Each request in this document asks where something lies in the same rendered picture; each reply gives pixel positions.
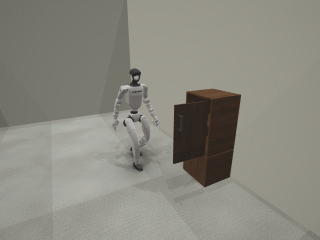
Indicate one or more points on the right robot forearm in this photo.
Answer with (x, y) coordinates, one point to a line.
(116, 109)

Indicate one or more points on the left robot hand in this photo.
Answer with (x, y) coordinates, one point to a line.
(156, 121)

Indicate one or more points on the handle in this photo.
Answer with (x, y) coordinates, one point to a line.
(181, 123)

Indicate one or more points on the cupboard door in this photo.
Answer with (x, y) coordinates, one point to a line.
(190, 143)

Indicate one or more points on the left robot forearm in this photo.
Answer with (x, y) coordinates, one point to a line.
(152, 112)

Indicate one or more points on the left robot shin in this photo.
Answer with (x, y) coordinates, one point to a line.
(142, 144)

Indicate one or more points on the humanoid robot torso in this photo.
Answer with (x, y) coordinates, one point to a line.
(133, 99)

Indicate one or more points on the left robot upper arm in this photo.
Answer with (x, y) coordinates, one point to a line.
(145, 94)

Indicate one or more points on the right robot hand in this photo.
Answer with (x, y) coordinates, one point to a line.
(115, 123)

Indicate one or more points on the right robot upper arm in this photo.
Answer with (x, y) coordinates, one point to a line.
(122, 90)

